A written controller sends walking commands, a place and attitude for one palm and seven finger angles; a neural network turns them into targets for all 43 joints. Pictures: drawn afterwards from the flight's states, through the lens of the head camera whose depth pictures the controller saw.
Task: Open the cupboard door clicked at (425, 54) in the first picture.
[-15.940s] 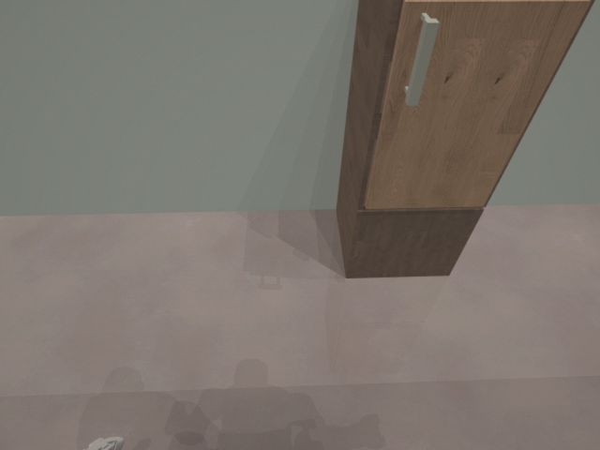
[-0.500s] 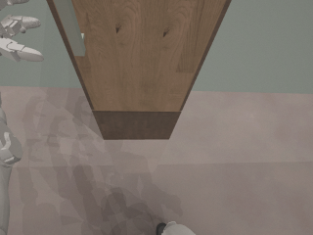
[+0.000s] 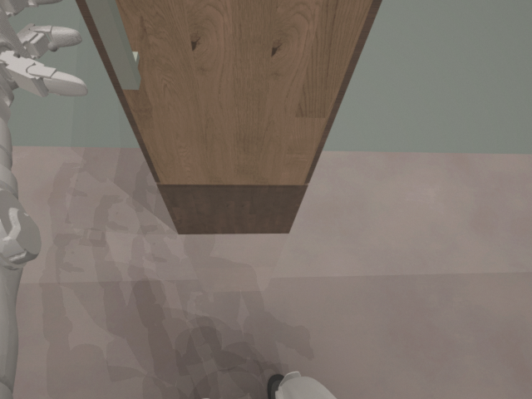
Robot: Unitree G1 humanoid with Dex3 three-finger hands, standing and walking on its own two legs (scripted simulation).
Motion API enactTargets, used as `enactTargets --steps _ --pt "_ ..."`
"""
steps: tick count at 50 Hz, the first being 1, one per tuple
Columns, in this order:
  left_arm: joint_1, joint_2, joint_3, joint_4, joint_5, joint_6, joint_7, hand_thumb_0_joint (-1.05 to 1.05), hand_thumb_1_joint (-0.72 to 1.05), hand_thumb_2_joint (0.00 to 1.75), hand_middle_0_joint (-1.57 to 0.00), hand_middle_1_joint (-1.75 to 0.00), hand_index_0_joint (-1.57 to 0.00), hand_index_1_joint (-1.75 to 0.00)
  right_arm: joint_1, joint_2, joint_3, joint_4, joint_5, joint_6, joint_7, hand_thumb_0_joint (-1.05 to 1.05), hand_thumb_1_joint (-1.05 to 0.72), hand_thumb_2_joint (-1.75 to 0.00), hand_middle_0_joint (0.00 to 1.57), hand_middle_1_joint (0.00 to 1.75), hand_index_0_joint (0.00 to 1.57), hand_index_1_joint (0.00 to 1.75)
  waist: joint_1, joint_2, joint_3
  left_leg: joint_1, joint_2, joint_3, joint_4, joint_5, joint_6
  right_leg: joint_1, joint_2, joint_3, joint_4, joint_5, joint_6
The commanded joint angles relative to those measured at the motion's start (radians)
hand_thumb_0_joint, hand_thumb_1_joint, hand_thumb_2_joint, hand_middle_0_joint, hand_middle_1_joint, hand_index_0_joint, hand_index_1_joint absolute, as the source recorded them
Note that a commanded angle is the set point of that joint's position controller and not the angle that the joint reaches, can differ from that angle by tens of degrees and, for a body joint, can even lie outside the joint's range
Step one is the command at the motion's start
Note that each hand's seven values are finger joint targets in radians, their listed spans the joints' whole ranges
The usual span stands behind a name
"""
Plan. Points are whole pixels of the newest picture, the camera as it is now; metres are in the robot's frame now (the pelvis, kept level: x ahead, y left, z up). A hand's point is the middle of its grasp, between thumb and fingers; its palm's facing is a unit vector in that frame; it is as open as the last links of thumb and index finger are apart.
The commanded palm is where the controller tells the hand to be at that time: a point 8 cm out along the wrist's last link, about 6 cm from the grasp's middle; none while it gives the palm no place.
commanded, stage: move the hooked fingers beside the handle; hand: left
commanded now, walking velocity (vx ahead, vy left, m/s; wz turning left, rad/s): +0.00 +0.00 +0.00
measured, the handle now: (114, 18) +0.60 +0.13 +0.17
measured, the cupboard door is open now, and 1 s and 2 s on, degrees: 0 0 0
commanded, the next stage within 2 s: slide the fingers in behind the handle in 1.36 s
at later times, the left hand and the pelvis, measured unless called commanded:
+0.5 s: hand (49, 53) +0.55 +0.20 +0.16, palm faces -0.09 -1.00 -0.02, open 14.0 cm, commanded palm +0.55 +0.24 +0.16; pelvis -0.04 +0.00 -0.01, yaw -1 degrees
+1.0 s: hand (51, 43) +0.58 +0.21 +0.15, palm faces -0.10 -1.00 -0.01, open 14.0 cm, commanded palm +0.56 +0.24 +0.16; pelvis +0.00 +0.01 -0.01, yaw -2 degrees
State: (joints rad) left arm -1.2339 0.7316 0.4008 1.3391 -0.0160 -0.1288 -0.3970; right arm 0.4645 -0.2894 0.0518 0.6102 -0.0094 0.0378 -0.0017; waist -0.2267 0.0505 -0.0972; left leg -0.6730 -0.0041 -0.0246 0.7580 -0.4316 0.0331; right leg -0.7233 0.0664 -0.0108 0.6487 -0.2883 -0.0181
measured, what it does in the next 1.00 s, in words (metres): stands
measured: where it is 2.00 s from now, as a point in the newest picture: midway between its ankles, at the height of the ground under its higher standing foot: outside the picture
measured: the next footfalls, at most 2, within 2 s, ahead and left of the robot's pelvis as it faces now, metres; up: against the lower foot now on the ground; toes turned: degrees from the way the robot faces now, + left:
none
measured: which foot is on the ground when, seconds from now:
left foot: down 0.00-1.00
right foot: down 0.00-1.00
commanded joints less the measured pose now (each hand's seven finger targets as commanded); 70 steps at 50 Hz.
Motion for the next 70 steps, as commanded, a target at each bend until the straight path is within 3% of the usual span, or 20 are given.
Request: enactTargets --steps 1,2,5,8,12,14,17,23,27,31,39,43,49,51,53,55,57,60,65,70 --pt "-0.477 0.287 0.055 -0.213 -0.028 -0.089 -0.012 0.0 -0.5 0.3 -0.3 -1.2 -0.3 -1.2 0.219 -0.201 -0.071 -0.024 -0.001 0.0 -0.021 0.0 -0.9 -0.9 0.2 0.3 0.2 0.3 -0.017 0.041 -0.459 0.196 0.028 -0.017 -0.03 0.535 0.0 0.323 -0.01 0.01 0.004 0.502 -0.005" --pt "-0.508 0.308 0.068 -0.24 -0.035 -0.1 -0.016 0.0 -0.5 0.3 -0.3 -1.2 -0.3 -1.2 0.222 -0.203 -0.072 -0.022 -0.001 -0.001 -0.023 0.0 -0.9 -0.9 0.2 0.3 0.2 0.3 -0.021 0.048 -0.488 0.197 0.027 -0.015 -0.034 0.544 0.003 0.356 -0.012 0.017 0.006 0.537 -0.007" --pt "-0.549 0.342 0.082 -0.305 -0.036 -0.121 -0.034 0.0 -0.5 0.3 -0.3 -1.2 -0.3 -1.2 0.237 -0.202 -0.078 -0.009 -0.003 -0.001 -0.027 0.0 -0.9 -0.9 0.2 0.3 0.2 0.3 -0.008 0.191 -0.589 0.295 0.031 -0.025 -0.012 0.686 -0.013 0.338 -0.013 0.018 0.025 0.59 -0.009" --pt "-0.544 0.317 0.051 -0.233 -0.023 -0.103 -0.033 0.0 -0.5 0.3 -0.3 -1.2 -0.3 -1.2 0.241 -0.2 -0.069 0.006 0.0 0.003 -0.028 0.0 -0.9 -0.9 0.2 0.3 0.2 0.3 -0.027 0.19 -0.495 0.277 0.034 -0.034 -0.018 0.633 -0.013 0.263 -0.008 0.004 0.009 0.5 -0.011" --pt "-0.51 0.33 0.033 -0.112 0.0 -0.051 -0.021 0.0 -0.5 0.3 -0.3 -1.2 -0.3 -1.2 0.245 -0.206 -0.058 0.004 0.005 0.0 -0.033 0.0 -0.9 -0.9 0.2 0.3 0.2 0.3 -0.045 0.111 -0.387 0.12 0.026 -0.011 -0.036 0.427 0.007 0.273 -0.015 0.015 -0.013 0.412 -0.004" --pt "-0.548 0.334 0.023 -0.117 0.01 -0.055 -0.015 0.0 -0.5 0.3 -0.3 -1.2 -0.3 -1.2 0.252 -0.207 -0.053 0.004 0.001 -0.006 -0.036 0.0 -0.9 -0.9 0.2 0.3 0.2 0.3 -0.047 0.165 -0.393 0.127 0.024 -0.013 -0.036 0.42 0.004 0.252 -0.015 0.015 -0.011 0.387 -0.008" --pt "-0.553 0.375 0.037 -0.106 0.021 -0.07 -0.009 0.0 -0.5 0.3 -0.3 -1.2 -0.3 -1.2 0.261 -0.212 -0.05 0.002 -0.001 -0.011 -0.041 0.0 -0.9 -0.9 0.2 0.3 0.2 0.3 -0.063 0.093 -0.391 0.078 0.031 -0.009 -0.024 0.369 0.011 0.259 -0.014 0.02 -0.01 0.349 -0.002" --pt "-0.663 0.376 0.017 -0.14 0.021 -0.101 -0.025 0.0 -0.5 0.3 -0.3 -1.2 -0.3 -1.2 0.273 -0.214 -0.046 0.009 -0.004 -0.023 -0.05 0.0 -0.9 -0.9 0.2 0.3 0.2 0.3 -0.081 0.196 -0.457 0.129 0.033 -0.021 -0.009 0.374 0.006 0.213 -0.014 0.015 0.006 0.309 -0.008" --pt "-0.674 0.373 0.006 -0.094 0.029 -0.08 -0.022 0.0 -0.5 0.3 -0.3 -1.2 -0.3 -1.2 0.278 -0.217 -0.039 0.018 -0.007 -0.023 -0.05 0.0 -0.9 -0.9 0.2 0.3 0.2 0.3 -0.095 0.199 -0.444 0.123 0.042 -0.026 0.002 0.365 0.004 0.169 -0.01 0.008 0.005 0.275 -0.002" --pt "-0.703 0.395 0.02 -0.129 0.042 -0.082 -0.007 0.0 -0.5 0.3 -0.3 -1.2 -0.3 -1.2 0.295 -0.219 -0.038 0.021 -0.015 -0.023 -0.048 0.0 -0.9 -0.9 0.2 0.3 0.2 0.3 -0.095 0.237 -0.503 0.172 0.046 -0.039 0.015 0.433 -0.004 0.151 -0.007 -0.001 0.02 0.306 -0.006" --pt "-0.632 0.398 0.053 -0.137 0.043 -0.067 0.0 0.0 -0.5 0.3 -0.3 -1.2 -0.3 -1.2 0.32 -0.219 -0.046 0.019 -0.02 -0.006 -0.035 0.0 -0.9 -0.9 0.2 0.3 0.2 0.3 -0.073 0.24 -0.531 0.245 0.052 -0.056 0.025 0.613 -0.023 0.144 0.004 -0.019 0.035 0.411 -0.012" --pt "-0.55 0.364 0.053 -0.145 0.033 -0.055 -0.005 0.0 -0.5 0.3 -0.3 -1.2 -0.3 -1.2 0.322 -0.215 -0.053 0.008 -0.018 0.003 -0.03 0.0 -0.9 -0.9 0.2 0.3 0.2 0.3 -0.057 0.216 -0.492 0.254 0.054 -0.055 0.021 0.681 -0.025 0.142 0.009 -0.026 0.032 0.444 -0.013" --pt "-0.524 0.342 0.073 -0.256 -0.004 -0.064 -0.021 0.0 -0.5 0.3 -0.3 -1.2 -0.3 -1.2 0.324 -0.215 -0.072 0.009 -0.021 0.012 -0.017 0.0 -0.9 -0.9 0.2 0.3 0.2 0.3 -0.036 0.255 -0.55 0.351 0.062 -0.057 0.028 0.834 -0.042 0.158 0.015 -0.025 0.032 0.517 -0.011" --pt "-0.486 0.298 0.055 -0.27 -0.017 -0.065 -0.026 0.0 -0.5 0.3 -0.3 -1.2 -0.3 -1.2 0.319 -0.211 -0.077 0.005 -0.021 0.014 -0.009 0.0 -0.9 -0.9 0.2 0.3 0.2 0.3 -0.032 0.227 -0.534 0.363 0.064 -0.06 0.027 0.873 -0.044 0.163 0.018 -0.029 0.03 0.537 -0.009" --pt "-0.482 0.312 0.07 -0.306 -0.026 -0.072 -0.024 0.0 -0.5 0.3 -0.3 -1.2 -0.3 -1.2 0.309 -0.209 -0.078 -0.002 -0.018 0.015 -0.008 0.0 -0.9 -0.9 0.2 0.3 0.2 0.3 -0.022 0.239 -0.536 0.359 0.058 -0.055 0.026 0.872 -0.039 0.186 0.016 -0.025 0.03 0.552 -0.012" --pt "-0.465 0.244 0.031 -0.296 -0.033 -0.063 -0.022 0.0 -0.5 0.3 -0.3 -1.2 -0.3 -1.2 0.298 -0.202 -0.082 0.006 -0.017 0.013 -0.003 0.0 -0.9 -0.9 0.2 0.3 0.2 0.3 -0.028 0.243 -0.505 0.376 0.06 -0.053 0.025 0.874 -0.042 0.158 0.015 -0.027 0.021 0.538 -0.007" --pt "-0.44 0.284 0.062 -0.281 -0.032 -0.057 -0.013 0.0 -0.5 0.3 -0.3 -1.2 -0.3 -1.2 0.289 -0.205 -0.081 0.002 -0.014 0.015 -0.002 0.0 -0.9 -0.9 0.2 0.3 0.2 0.3 -0.018 0.206 -0.486 0.323 0.056 -0.043 0.015 0.797 -0.032 0.194 0.012 -0.023 0.018 0.53 -0.007" --pt "-0.455 0.254 0.04 -0.282 -0.031 -0.058 -0.002 0.0 -0.5 0.3 -0.3 -1.2 -0.3 -1.2 0.282 -0.199 -0.082 0.003 -0.014 0.011 -0.004 0.0 -0.9 -0.9 0.2 0.3 0.2 0.3 -0.024 0.19 -0.48 0.326 0.052 -0.049 0.013 0.812 -0.033 0.204 0.009 -0.024 0.019 0.544 -0.007" --pt "-0.441 0.261 0.051 -0.322 -0.04 -0.07 -0.004 0.0 -0.5 0.3 -0.3 -1.2 -0.3 -1.2 0.27 -0.198 -0.087 -0.003 -0.015 0.011 -0.003 0.0 -0.9 -0.9 0.2 0.3 0.2 0.3 -0.012 0.185 -0.537 0.352 0.047 -0.041 0.023 0.886 -0.03 0.257 0.005 -0.011 0.03 0.644 -0.005" --pt "-0.45 0.293 0.066 -0.273 -0.046 -0.073 -0.017 0.0 -0.5 0.3 -0.3 -1.2 -0.3 -1.2 0.232 -0.2 -0.078 -0.014 -0.003 0.006 -0.011 0.0 -0.9 -0.9 0.2 0.3 0.2 0.3 -0.016 0.123 -0.481 0.244 0.033 -0.021 -0.006 0.644 -0.008 0.308 -0.004 0.001 0.011 0.571 -0.004"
